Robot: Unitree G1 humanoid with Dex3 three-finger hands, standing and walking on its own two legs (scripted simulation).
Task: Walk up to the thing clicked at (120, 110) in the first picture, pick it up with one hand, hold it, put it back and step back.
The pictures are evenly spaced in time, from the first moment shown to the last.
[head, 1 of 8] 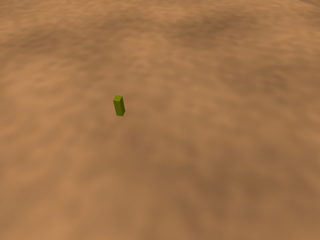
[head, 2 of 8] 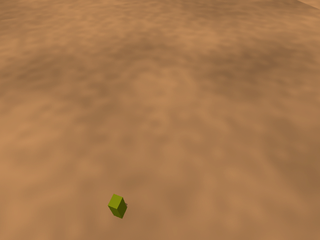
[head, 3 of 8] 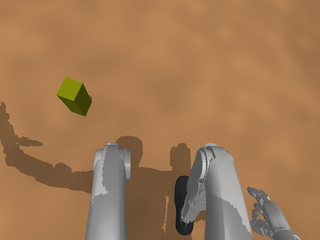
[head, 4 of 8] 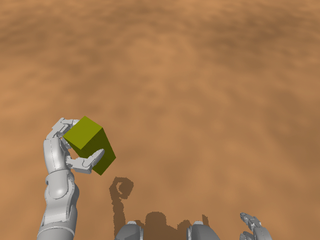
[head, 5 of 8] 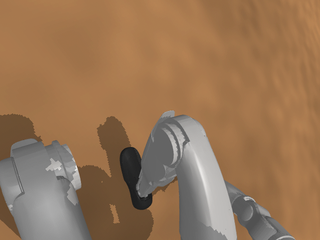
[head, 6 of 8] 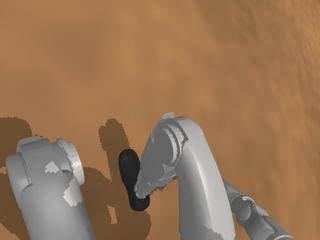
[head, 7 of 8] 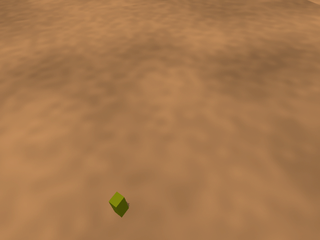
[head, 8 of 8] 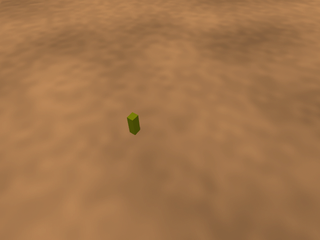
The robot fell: no
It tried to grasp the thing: yes
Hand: left
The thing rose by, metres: 0.65
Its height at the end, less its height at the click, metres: +0.00
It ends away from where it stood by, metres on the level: 0.03
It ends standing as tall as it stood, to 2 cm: yes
